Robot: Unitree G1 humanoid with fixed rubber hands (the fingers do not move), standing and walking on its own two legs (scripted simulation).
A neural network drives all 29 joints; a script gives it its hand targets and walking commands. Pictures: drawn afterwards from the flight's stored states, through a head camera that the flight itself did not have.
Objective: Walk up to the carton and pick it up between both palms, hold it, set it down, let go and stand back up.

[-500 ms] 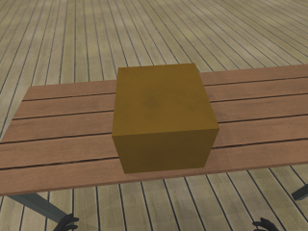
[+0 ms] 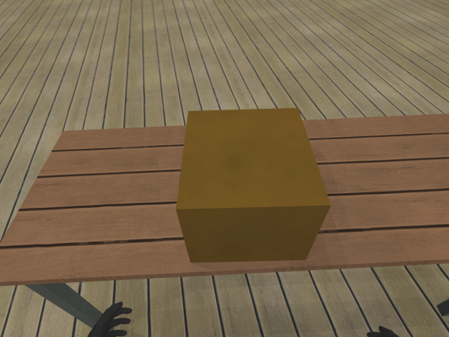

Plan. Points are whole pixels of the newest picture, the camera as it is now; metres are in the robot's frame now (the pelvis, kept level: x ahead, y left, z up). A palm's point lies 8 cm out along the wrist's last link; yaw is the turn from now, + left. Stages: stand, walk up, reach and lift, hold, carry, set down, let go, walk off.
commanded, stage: walk up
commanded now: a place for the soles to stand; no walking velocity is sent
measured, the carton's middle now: (245, 183) +0.45 -0.01 -0.01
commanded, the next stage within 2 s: reach and lift in 0.92 s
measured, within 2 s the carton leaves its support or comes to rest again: neither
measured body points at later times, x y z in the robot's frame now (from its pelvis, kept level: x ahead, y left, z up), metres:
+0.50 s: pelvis +0.00 -0.02 +0.00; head +0.01 -0.02 +0.45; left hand +0.11 +0.26 -0.10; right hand +0.14 -0.29 -0.09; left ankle +0.01 +0.12 -0.73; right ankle +0.01 -0.13 -0.73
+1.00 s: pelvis +0.00 -0.03 -0.01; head +0.01 -0.02 +0.44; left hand +0.10 +0.27 -0.11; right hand +0.18 -0.29 -0.09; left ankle +0.01 +0.12 -0.73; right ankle +0.01 -0.13 -0.73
